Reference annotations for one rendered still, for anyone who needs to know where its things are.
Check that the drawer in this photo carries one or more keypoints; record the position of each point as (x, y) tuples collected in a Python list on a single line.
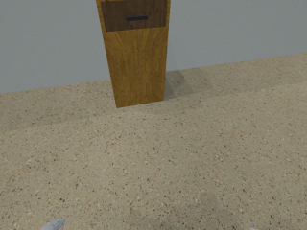
[(114, 14)]

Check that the cabinet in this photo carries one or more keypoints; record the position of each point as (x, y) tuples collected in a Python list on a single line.
[(136, 61)]

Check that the robot left hand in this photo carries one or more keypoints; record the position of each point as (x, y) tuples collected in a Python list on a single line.
[(54, 224)]

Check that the handle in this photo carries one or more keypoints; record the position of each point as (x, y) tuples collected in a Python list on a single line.
[(137, 17)]

